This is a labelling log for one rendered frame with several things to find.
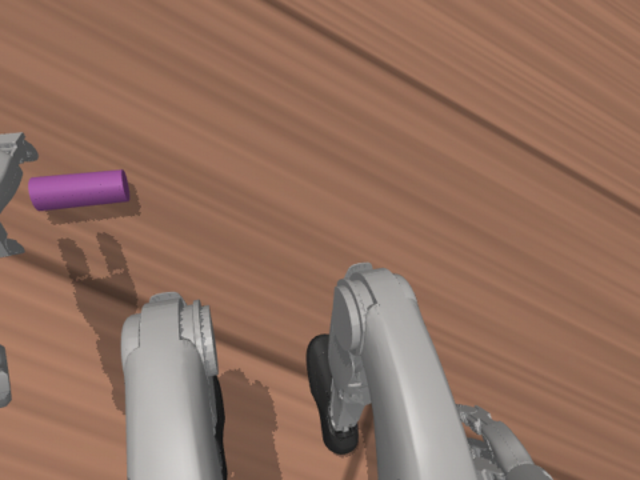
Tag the right robot foot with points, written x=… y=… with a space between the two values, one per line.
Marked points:
x=320 y=380

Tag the right robot hand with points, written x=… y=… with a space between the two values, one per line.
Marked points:
x=501 y=450

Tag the right robot arm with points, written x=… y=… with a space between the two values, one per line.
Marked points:
x=528 y=472

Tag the left robot hand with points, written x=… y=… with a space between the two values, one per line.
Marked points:
x=14 y=150

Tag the can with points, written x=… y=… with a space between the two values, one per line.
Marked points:
x=78 y=190

